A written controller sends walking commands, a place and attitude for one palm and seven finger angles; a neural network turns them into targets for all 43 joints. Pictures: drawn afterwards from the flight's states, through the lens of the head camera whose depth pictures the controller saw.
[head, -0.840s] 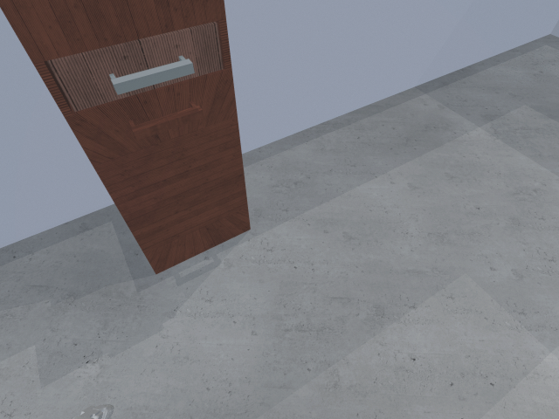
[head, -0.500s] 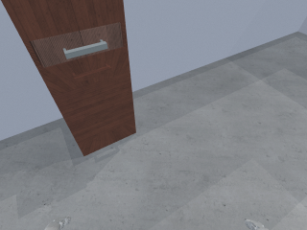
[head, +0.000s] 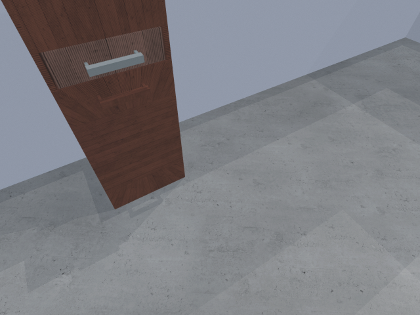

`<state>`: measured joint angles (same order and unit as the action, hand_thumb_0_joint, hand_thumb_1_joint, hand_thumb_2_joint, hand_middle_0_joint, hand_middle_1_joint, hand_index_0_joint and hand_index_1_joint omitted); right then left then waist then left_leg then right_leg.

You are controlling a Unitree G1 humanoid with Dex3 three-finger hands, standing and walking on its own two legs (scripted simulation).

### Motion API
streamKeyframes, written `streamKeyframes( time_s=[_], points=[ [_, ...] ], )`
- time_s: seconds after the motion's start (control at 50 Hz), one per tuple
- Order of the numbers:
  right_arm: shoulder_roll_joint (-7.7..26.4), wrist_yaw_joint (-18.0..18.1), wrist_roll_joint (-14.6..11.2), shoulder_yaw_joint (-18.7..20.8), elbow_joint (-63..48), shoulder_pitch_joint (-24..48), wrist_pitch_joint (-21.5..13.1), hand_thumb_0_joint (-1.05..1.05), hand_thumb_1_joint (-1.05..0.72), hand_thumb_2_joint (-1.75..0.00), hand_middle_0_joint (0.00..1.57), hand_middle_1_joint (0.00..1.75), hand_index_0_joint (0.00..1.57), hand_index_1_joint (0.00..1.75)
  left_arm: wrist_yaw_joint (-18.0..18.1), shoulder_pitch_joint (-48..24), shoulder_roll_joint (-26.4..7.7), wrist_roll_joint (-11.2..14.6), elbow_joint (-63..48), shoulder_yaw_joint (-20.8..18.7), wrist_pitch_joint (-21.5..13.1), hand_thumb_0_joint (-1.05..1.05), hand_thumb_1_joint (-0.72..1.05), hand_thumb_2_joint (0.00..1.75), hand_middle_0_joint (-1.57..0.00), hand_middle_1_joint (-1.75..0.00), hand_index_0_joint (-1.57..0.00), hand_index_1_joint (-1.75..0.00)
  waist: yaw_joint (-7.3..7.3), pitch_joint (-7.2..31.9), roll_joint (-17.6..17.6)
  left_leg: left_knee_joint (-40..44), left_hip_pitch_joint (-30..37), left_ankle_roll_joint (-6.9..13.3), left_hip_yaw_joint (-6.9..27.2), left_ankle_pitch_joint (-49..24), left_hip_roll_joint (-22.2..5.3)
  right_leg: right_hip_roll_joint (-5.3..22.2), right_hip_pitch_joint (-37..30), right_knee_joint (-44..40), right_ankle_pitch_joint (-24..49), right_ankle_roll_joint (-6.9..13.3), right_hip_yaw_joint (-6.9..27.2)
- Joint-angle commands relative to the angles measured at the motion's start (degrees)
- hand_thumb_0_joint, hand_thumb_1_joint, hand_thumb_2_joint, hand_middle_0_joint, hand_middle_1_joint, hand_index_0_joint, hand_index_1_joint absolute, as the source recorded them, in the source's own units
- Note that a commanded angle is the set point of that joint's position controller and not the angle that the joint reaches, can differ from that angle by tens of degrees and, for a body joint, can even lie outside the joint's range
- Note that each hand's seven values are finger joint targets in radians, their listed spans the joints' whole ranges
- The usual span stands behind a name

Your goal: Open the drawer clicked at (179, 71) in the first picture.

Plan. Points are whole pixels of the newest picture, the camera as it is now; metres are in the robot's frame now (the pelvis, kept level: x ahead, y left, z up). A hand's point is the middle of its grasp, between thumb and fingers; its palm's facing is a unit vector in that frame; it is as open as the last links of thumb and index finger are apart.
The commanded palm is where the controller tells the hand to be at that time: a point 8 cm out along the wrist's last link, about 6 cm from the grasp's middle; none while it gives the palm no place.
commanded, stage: stand and wait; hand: left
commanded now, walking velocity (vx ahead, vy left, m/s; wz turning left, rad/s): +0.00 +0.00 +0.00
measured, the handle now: (114, 61) +0.84 +0.38 +0.05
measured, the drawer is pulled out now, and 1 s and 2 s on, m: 0.00 0.00 0.00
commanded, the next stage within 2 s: look at it before walking up in 0.26 s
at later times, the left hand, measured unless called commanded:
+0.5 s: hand out of the picture +0.06 +0.25 -0.16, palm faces -0.02 -0.95 -0.32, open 7.3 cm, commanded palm none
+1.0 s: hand out of the picture +0.06 +0.26 -0.16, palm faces -0.02 -0.95 -0.32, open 7.4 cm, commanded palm none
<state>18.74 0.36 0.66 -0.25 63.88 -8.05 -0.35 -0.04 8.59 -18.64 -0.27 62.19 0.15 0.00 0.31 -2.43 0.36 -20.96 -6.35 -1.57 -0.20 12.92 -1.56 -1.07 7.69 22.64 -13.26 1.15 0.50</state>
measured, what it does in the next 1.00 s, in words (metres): stands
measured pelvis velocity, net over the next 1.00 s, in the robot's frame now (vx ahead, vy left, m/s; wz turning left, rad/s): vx -0.01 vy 0.01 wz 0.00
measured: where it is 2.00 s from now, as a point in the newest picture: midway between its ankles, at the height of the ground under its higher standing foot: outside the picture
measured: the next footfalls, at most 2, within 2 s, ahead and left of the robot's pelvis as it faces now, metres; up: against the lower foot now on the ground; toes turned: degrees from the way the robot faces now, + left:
left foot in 1.86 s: +0.10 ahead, +0.11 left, +0.00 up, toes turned -22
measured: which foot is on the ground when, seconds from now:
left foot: down 0.00-1.00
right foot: down 0.00-1.00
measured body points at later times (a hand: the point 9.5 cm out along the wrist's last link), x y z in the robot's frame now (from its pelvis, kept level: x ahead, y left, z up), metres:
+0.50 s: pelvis -0.01 +0.01 +0.00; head +0.00 +0.01 +0.45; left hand +0.06 +0.30 -0.13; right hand +0.06 -0.29 -0.14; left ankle -0.02 +0.14 -0.74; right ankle -0.01 -0.11 -0.74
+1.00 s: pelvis -0.01 +0.01 +0.00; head +0.00 +0.01 +0.45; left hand +0.06 +0.31 -0.13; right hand +0.07 -0.28 -0.13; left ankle -0.02 +0.14 -0.74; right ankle -0.01 -0.11 -0.74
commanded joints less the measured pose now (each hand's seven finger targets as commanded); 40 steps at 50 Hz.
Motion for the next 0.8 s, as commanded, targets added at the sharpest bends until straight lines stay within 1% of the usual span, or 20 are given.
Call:
streamKeyframes(
  time_s=[0.0,0.02,0.06,0.1,0.16,0.22,0.26,0.28,0.3,0.32,0.38,0.42,0.44,0.48,0.52,0.62,0.64,0.72,0.78],
  points=[
    [10.9,0.9,0.0,2.0,-3.5,2.9,-1.3,0.00,-0.90,-0.90,0.20,0.30,0.20,0.30,1.0,-2.8,-12.0,-0.2,-3.7,-2.1,-1.5,0.00,0.90,0.90,-0.20,-0.30,-0.20,-0.30,-0.09,3.9,-1.3,2.8,0.4,2.6,3.8,-8.2,-5.1,7.7,0.3,-4.4,10.1,0.9,6.2],
    [11.0,0.8,0.0,2.0,-3.5,3.0,-1.3,0.00,-0.90,-0.90,0.20,0.30,0.20,0.30,1.0,-3.1,-12.0,-0.3,-3.7,-2.1,-1.5,0.00,0.90,0.90,-0.20,-0.30,-0.20,-0.30,-0.19,3.3,-1.2,3.1,0.0,2.5,3.9,-7.6,-5.1,7.6,0.7,-4.7,9.4,0.9,6.4],
    [10.9,0.8,0.0,2.0,-3.4,2.8,-1.3,0.00,-0.90,-0.90,0.20,0.30,0.20,0.30,1.0,-3.0,-12.0,-0.3,-3.7,-2.1,-1.4,0.00,0.90,0.90,-0.20,-0.30,-0.20,-0.30,-0.11,3.2,-0.7,3.4,-0.3,2.6,4.1,-6.8,-5.2,7.6,1.0,-4.8,7.7,0.8,6.4],
    [10.9,0.7,0.0,2.0,-3.4,2.8,-1.3,0.00,-0.90,-0.90,0.20,0.30,0.20,0.30,0.9,-3.2,-12.0,-0.3,-3.7,-2.1,-1.5,0.00,0.90,0.90,-0.20,-0.30,-0.20,-0.30,-0.21,3.2,-1.0,3.4,-0.4,2.5,4.2,-6.3,-5.0,7.5,1.3,-5.2,6.8,0.9,6.8],
    [11.0,0.7,0.0,2.0,-3.3,2.9,-1.4,0.00,-0.90,-0.90,0.20,0.30,0.20,0.30,0.9,-3.1,-12.0,-0.3,-3.8,-2.0,-1.5,0.00,0.90,0.90,-0.20,-0.30,-0.20,-0.30,-0.09,3.0,-0.4,3.4,-0.6,2.6,4.3,-6.4,-5.1,7.6,1.5,-5.2,6.5,0.7,6.5],
    [11.0,0.6,0.0,2.0,-3.3,2.7,-1.4,0.00,-0.90,-0.90,0.20,0.30,0.20,0.30,0.8,-3.4,-11.9,-0.4,-3.8,-2.0,-1.5,0.00,0.90,0.90,-0.20,-0.30,-0.20,-0.30,-0.22,2.7,-1.1,3.6,-0.8,2.6,4.4,-6.4,-5.1,7.5,1.8,-5.4,6.5,0.7,6.7],
    [11.0,0.6,0.0,2.0,-3.3,2.7,-1.5,0.00,-0.90,-0.90,0.20,0.30,0.20,0.30,0.9,-3.0,-11.8,-0.4,-3.8,-2.0,-1.5,0.00,0.90,0.90,-0.20,-0.30,-0.20,-0.30,-0.08,3.3,-0.3,3.5,-0.4,2.6,4.4,-6.4,-5.2,7.6,1.7,-5.4,6.3,0.6,6.5],
    [10.9,0.6,0.0,2.0,-3.3,2.6,-1.4,0.00,-0.90,-0.90,0.20,0.30,0.20,0.30,0.8,-3.3,-12.0,-0.4,-3.8,-2.0,-1.5,0.00,0.90,0.90,-0.20,-0.30,-0.20,-0.30,-0.21,3.4,-0.8,3.5,-0.6,2.6,4.6,-6.4,-5.1,7.5,1.5,-5.5,6.2,0.7,6.6],
    [11.0,0.6,0.0,2.0,-3.3,2.5,-1.5,0.00,-0.90,-0.90,0.20,0.30,0.20,0.30,0.8,-3.3,-11.9,-0.4,-3.9,-2.0,-1.5,0.00,0.90,0.90,-0.20,-0.30,-0.20,-0.30,-0.26,3.5,-0.4,3.5,-0.5,2.6,4.6,-7.0,-5.1,7.5,1.3,-5.3,6.8,0.7,6.6],
    [11.0,0.6,0.0,2.0,-3.3,2.5,-1.6,0.00,-0.90,-0.90,0.20,0.30,0.20,0.30,0.8,-3.2,-11.8,-0.4,-3.9,-2.0,-1.5,0.00,0.90,0.90,-0.20,-0.30,-0.20,-0.30,-0.18,3.9,-0.7,3.5,-0.4,2.6,4.7,-7.4,-5.2,7.6,0.9,-5.2,7.4,0.7,6.3],
    [11.0,0.6,0.0,2.0,-3.3,2.9,-1.5,0.00,-0.90,-0.90,0.20,0.30,0.20,0.30,0.8,-3.0,-11.7,-0.3,-3.7,-1.9,-1.5,0.00,0.90,0.90,-0.20,-0.30,-0.20,-0.30,-0.10,3.4,0.0,3.5,-0.4,2.6,4.5,-7.2,-5.2,7.5,1.5,-5.2,7.1,0.5,6.2],
    [11.1,0.6,-0.1,2.0,-3.2,2.8,-1.6,0.00,-0.90,-0.90,0.20,0.30,0.20,0.30,0.8,-3.0,-11.8,-0.4,-3.7,-1.9,-1.5,0.00,0.90,0.90,-0.20,-0.30,-0.20,-0.30,-0.13,3.7,-0.4,3.6,-0.3,2.7,4.7,-7.7,-5.3,7.5,1.1,-5.1,7.8,0.6,6.2],
    [11.1,0.6,-0.1,2.1,-3.2,2.6,-1.5,0.00,-0.90,-0.90,0.20,0.30,0.20,0.30,0.8,-2.8,-11.8,-0.4,-3.7,-1.9,-1.5,0.00,0.90,0.90,-0.20,-0.30,-0.20,-0.30,-0.19,4.3,-0.2,3.4,0.2,2.7,4.6,-8.4,-5.4,7.5,0.9,-4.8,8.5,0.6,6.1],
    [11.2,0.6,-0.1,2.0,-3.1,2.6,-1.6,0.00,-0.90,-0.90,0.20,0.30,0.20,0.30,0.8,-2.8,-11.8,-0.4,-3.6,-1.9,-1.5,0.00,0.90,0.90,-0.20,-0.30,-0.20,-0.30,-0.17,4.5,0.1,3.5,0.2,2.7,4.7,-8.9,-5.4,7.5,0.5,-4.7,9.0,0.5,5.9],
    [11.3,0.7,-0.1,1.9,-3.1,2.7,-1.7,0.00,-0.90,-0.90,0.20,0.30,0.20,0.30,0.8,-2.7,-11.9,-0.4,-3.5,-1.8,-1.5,0.00,0.90,0.90,-0.20,-0.30,-0.20,-0.30,-0.15,4.6,-0.2,3.6,0.3,2.7,4.7,-9.5,-5.5,7.5,0.2,-4.6,9.8,0.5,5.7],
    [11.3,0.7,-0.1,2.0,-3.0,2.9,-1.6,0.00,-0.90,-0.90,0.20,0.30,0.20,0.30,0.8,-2.5,-11.8,-0.4,-3.2,-1.8,-1.5,0.00,0.90,0.90,-0.20,-0.30,-0.20,-0.30,-0.12,3.7,-0.5,3.9,0.1,2.7,4.8,-8.9,-5.4,7.6,0.6,-5.1,9.2,0.4,5.7],
    [11.3,0.7,-0.2,2.0,-3.1,2.8,-1.6,0.00,-0.90,-0.90,0.20,0.30,0.20,0.30,0.9,-2.3,-11.8,-0.4,-3.3,-1.8,-1.5,0.00,0.90,0.90,-0.20,-0.30,-0.20,-0.30,-0.15,4.0,0.0,3.7,0.5,2.7,4.7,-9.3,-5.4,7.5,0.6,-4.9,9.5,0.4,5.8],
    [11.3,0.6,-0.2,2.0,-3.0,3.1,-1.6,0.00,-0.90,-0.90,0.20,0.30,0.20,0.30,0.8,-2.3,-11.8,-0.4,-3.2,-1.8,-1.6,0.00,0.90,0.90,-0.20,-0.30,-0.20,-0.30,-0.15,3.7,-0.3,3.9,0.3,2.8,4.8,-9.1,-5.3,7.6,0.6,-5.2,9.5,0.4,5.7],
    [11.5,0.6,-0.2,2.1,-3.1,3.2,-1.6,0.00,-0.90,-0.90,0.20,0.30,0.20,0.30,0.9,-2.3,-12.0,-0.4,-3.2,-1.8,-1.6,0.00,0.90,0.90,-0.20,-0.30,-0.20,-0.30,-0.20,4.5,-0.5,3.7,1.0,2.8,4.8,-10.2,-5.5,7.7,0.3,-5.0,10.6,0.3,5.7]
  ],
)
